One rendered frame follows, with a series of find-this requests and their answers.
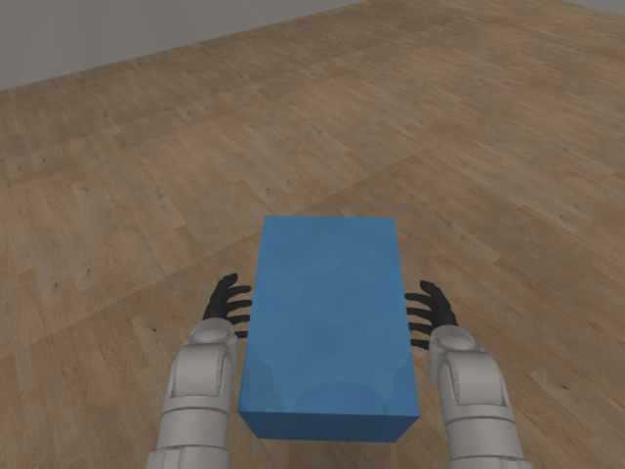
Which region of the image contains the left robot forearm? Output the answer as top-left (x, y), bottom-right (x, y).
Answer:
top-left (146, 318), bottom-right (238, 469)

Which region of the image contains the left robot hand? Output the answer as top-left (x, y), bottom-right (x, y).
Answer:
top-left (203, 273), bottom-right (252, 339)

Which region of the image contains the carton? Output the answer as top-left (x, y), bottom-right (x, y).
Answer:
top-left (237, 215), bottom-right (420, 443)

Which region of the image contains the right robot forearm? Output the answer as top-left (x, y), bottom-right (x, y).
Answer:
top-left (428, 325), bottom-right (534, 469)

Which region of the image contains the right robot hand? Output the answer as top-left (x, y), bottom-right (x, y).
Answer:
top-left (404, 280), bottom-right (458, 350)

